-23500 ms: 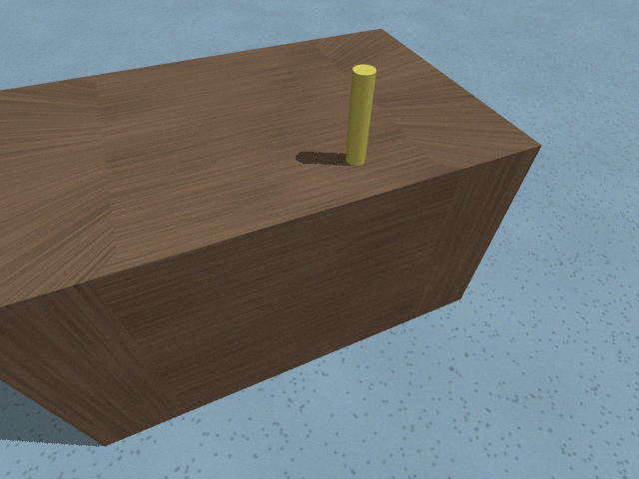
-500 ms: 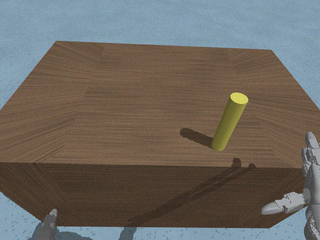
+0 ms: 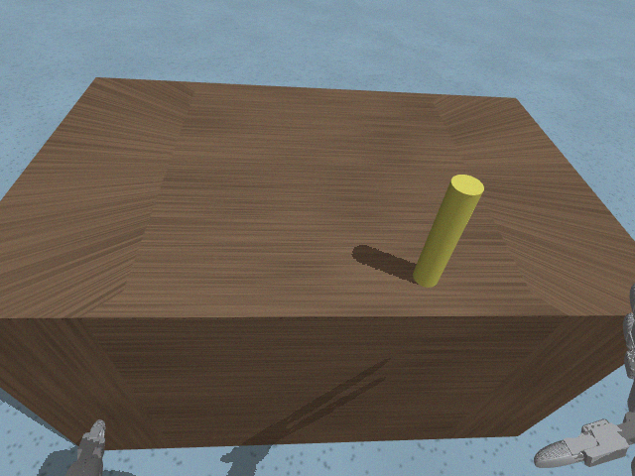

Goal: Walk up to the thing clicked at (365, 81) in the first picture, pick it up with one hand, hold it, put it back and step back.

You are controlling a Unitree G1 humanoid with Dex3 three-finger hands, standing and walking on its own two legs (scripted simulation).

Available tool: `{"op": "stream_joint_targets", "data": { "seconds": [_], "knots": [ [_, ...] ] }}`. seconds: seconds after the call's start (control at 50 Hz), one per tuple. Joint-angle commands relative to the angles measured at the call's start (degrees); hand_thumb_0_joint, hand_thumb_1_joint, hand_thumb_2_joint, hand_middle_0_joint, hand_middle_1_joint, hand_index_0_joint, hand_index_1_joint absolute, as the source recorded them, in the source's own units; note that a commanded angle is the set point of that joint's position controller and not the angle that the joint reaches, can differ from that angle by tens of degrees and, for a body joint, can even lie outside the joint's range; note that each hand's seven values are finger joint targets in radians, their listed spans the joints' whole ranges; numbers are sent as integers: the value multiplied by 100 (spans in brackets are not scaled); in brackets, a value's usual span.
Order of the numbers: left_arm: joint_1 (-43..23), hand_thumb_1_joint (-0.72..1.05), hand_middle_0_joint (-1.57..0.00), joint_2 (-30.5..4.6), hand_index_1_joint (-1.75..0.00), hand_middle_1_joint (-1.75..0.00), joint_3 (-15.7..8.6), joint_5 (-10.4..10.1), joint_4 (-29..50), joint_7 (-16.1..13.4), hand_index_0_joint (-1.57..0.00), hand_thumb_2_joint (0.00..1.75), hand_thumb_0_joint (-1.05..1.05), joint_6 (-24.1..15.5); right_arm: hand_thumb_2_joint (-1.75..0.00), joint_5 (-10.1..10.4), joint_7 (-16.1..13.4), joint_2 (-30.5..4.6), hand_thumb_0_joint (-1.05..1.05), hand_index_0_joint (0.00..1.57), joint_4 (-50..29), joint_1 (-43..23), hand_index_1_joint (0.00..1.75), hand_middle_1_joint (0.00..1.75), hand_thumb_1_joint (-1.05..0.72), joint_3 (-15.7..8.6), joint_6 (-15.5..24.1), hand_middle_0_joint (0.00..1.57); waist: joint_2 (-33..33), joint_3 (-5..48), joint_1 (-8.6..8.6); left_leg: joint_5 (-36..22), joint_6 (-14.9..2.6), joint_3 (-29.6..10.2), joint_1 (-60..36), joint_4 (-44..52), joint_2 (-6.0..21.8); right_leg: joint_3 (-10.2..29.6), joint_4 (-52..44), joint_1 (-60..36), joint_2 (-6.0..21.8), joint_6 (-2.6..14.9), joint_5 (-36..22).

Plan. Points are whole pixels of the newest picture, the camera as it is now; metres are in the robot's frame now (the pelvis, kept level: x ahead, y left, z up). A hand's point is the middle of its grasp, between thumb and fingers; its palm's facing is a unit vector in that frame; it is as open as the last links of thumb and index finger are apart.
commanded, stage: sink last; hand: right
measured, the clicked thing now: (443, 236) +0.46 -0.22 +0.04
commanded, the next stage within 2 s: home in 0.02 s
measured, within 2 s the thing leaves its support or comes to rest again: neither
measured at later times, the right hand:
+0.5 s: hand (483, 438) +0.18 -0.21 -0.02, palm faces +0.17 +0.95 -0.27, open 17.3 cm
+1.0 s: hand (440, 447) +0.19 -0.18 -0.09, palm faces +0.06 +0.97 -0.24, open 17.4 cm
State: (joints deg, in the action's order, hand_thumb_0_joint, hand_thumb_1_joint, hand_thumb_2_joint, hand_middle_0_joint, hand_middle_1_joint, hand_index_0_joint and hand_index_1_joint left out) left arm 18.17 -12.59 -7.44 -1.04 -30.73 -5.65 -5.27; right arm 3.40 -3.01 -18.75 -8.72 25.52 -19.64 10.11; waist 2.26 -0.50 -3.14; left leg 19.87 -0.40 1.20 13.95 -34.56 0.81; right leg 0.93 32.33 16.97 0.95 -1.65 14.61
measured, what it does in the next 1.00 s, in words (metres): stands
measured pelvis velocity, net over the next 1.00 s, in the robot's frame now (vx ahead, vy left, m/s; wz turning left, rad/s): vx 0.01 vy -0.01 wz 0.03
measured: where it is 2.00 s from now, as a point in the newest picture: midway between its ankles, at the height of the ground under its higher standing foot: outside the picture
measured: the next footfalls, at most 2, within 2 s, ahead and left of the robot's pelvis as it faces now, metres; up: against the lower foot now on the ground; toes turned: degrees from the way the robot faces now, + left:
none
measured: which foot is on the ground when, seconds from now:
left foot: down 0.00-1.00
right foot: down 0.00-1.00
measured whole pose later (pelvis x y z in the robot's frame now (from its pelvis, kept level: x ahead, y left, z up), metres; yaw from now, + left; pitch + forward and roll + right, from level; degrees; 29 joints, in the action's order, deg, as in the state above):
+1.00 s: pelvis +0.01 -0.01 +0.01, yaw +2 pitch +0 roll +0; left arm 12.3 -12.0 0.2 -0.6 -38.1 -3.1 -2.1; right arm 0.4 -4.9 -10.1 32.3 13.1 -0.1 6.2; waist 0.4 -2.4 0.0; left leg 17.5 0.1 -0.3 12.0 -29.5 0.2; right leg -0.7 28.9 15.1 1.6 -1.1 13.8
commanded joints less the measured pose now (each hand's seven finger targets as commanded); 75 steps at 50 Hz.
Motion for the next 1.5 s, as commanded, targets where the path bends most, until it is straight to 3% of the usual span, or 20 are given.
{"op": "stream_joint_targets", "data": {
  "seconds": [0.0, 0.04, 0.12, 0.2, 0.3, 0.38, 0.44, 0.52, 0.58, 0.72, 0.74, 0.76, 0.82, 0.9, 1.08, 1.1, 1.14, 1.24, 1.34, 1.48],
  "knots": [
    [-591, -53, -5, -746, -5, -5, -223, 29, 1087, -11, -5, 6, 0, -425, -5, 39, -61, -1121, 0, 5, -1144, -443, 6, 6, 54, -732, 578, 5, -189, 439, 0, -851, 93, 105, 106, 902, 31, -308, -515, -516, -185, 250, -660],
    [-565, -52, -5, -623, -6, -5, -75, 4, 1243, 35, -5, 7, 0, -425, -6, 49, -28, -1046, 0, 5, -961, -380, 6, 6, 52, -708, 644, 5, -370, 296, -35, -764, 113, 71, 78, 1018, 63, -327, -540, -488, -196, 255, -644],
    [-272, -44, -11, -991, -13, -13, -474, -55, 1259, 76, -11, 14, 0, -388, -8, 108, 56, -986, 0, 6, -530, -185, 6, 6, 52, -757, 689, 6, -543, 104, 20, -748, 96, 163, 126, 1106, 9, -317, -734, -642, -162, 254, -666],
    [-229, -12, -12, -399, -17, -17, 84, -104, 1306, 196, -12, 46, 0, -374, -4, 71, 119, -613, 0, 5, -335, -149, 5, 5, 58, -221, 733, 5, -335, 58, 28, -1122, 75, 186, -19, 1085, -24, -335, -830, -724, -137, 250, -958],
    [-743, 28, -14, 73, -20, -20, 669, -54, 827, 229, -14, 57, 0, -366, -6, -23, 150, -331, 0, 5, -52, -270, 6, 6, 54, 406, 681, 6, 27, 27, 69, -976, 53, 79, 68, 1152, 13, -385, -860, -613, -168, 258, -721],
    [-774, 48, -16, -644, -23, -23, 140, 44, 584, 137, -16, 66, 0, -380, -9, -98, 98, -497, 0, 6, 376, -86, 6, 6, 50, 439, 531, 6, 46, 522, 222, -1438, 61, 123, -89, 1028, -17, -349, -781, -821, -140, 253, -1063],
    [-898, 63, -17, -792, -25, -25, -12, 59, 592, 95, -17, 75, 0, -353, -7, -164, 71, -266, 0, 6, 917, -248, 6, 6, 52, 808, 367, 6, -177, 637, 352, -1688, 74, 175, -99, 994, -53, -292, -736, -997, -97, 255, -1310],
    [-1064, 88, -20, -330, -29, -29, 430, 23, 460, 76, -20, 89, 0, -306, -6, -223, 79, 96, 0, 5, 1811, -836, 5, 5, 54, 1324, 173, 5, -401, 496, 383, -1688, 98, 151, 37, 982, -35, -287, -684, -914, -93, 283, -1270],
    [-1212, 90, -20, -173, -30, -30, 600, 13, 467, 83, -20, 90, 0, -268, -5, -269, 76, 270, 0, 5, 2403, -1251, 5, 5, 56, 1655, 99, 5, -324, 560, 354, -1310, 52, 110, 62, 1030, -24, -310, -713, -797, -116, 257, -947],
    [-1089, 90, -20, -365, -30, -30, 539, 34, 386, 130, -20, 90, 0, -154, -5, -305, -46, -57, 0, 5, 3219, -1635, 5, 5, 56, 1528, -93, 5, 214, 857, 267, -1698, 11, 94, -247, 939, -36, -350, -726, -819, -102, 188, -1276],
    [-924, 90, -20, -776, -30, -30, 456, 97, -5, 125, -20, 90, 0, -105, -5, -297, -211, -399, 0, 5, 2972, -1707, 5, 5, 56, 928, -51, 5, 219, 713, 92, -1429, -9, 97, -244, 955, -100, -348, -724, -742, -104, 176, -1008],
    [-956, 90, -20, -662, -30, -30, 535, 87, 71, 151, -20, 90, 0, -104, -6, -324, -167, 81, 0, 5, 3174, -1524, 5, 5, 54, 1475, -81, 5, 233, 519, 245, -1290, -25, 92, -126, 977, -118, -365, -765, -749, -76, 164, -852],
    [-1072, 90, -20, -568, -30, -30, 569, 53, 144, 198, -20, 90, 0, -81, -3, -278, -212, 356, 0, 5, 3348, -1390, 5, 5, 58, 1650, -136, 5, -88, 348, 222, -1057, -15, 117, -102, 1083, -138, -382, -817, -537, -77, 197, -627],
    [-1044, 90, -20, -665, -30, -30, 516, 41, 98, 242, -20, 90, 0, 15, -5, -262, -211, 482, 0, 5, 3322, -1534, 5, 5, 56, 1845, -114, 5, -282, 435, 292, -1403, -1, 132, -36, 1001, -169, -364, -746, -652, -40, 208, -975],
    [-1056, 90, -20, -668, -30, -30, 499, 21, 15, 191, -20, 90, 0, 144, -5, -283, -280, 227, 0, 5, 3242, -1758, 5, 5, 56, 1652, -87, 5, -461, 755, 225, -1429, 54, 54, -199, 1002, -110, -390, -699, -753, -108, 238, -952],
    [-856, 90, -20, -1483, -30, -30, 295, 409, -564, 360, -20, 90, 0, 219, -3, -635, -111, -1231, 0, 5, 4306, -1082, 5, 5, 58, 1420, -305, 5, -254, 832, 286, -2530, -54, -518, -189, 793, 533, 94, -201, -832, 384, 358, -1690],
    [-646, 90, -20, -1388, -30, -30, 329, 374, -735, 460, -20, 90, 0, 268, -6, -571, 6, -1086, 0, 5, 4451, -1159, 5, 5, 54, 1431, -455, 5, -198, 1234, 353, -3191, -150, -495, -635, 549, 588, 120, -174, -915, 446, 387, -2235],
    [-1026, 90, -20, -1483, -30, -30, 438, 274, -1352, 545, -20, 90, 0, 329, -5, -509, 145, -968, 0, 5, 5125, -1611, 5, 5, 56, 1697, -550, 5, -280, 339, 404, -1669, -138, -570, 2, 1109, 498, 203, -588, -801, 486, 302, -1117],
    [-1088, 90, -20, -1641, -30, -30, 507, 238, -1934, 559, -20, 90, 0, 355, -4, -477, 182, -1171, 0, 5, 5801, -1736, 5, 5, 57, 1753, -615, 5, -236, 421, 405, -2302, -90, -621, -465, 1166, 531, 241, -790, -992, 554, 335, -1629],
    [-1246, 90, -20, -1852, -30, -30, 579, 209, -2575, 551, -20, 90, 0, 422, -5, -444, 165, -1413, 0, 5, 6442, -1858, 5, 5, 56, 1831, -736, 5, -263, 185, 386, -1806, -72, -658, -566, 1571, 548, 290, -1197, -1094, 564, 327, -1256]
  ]
}}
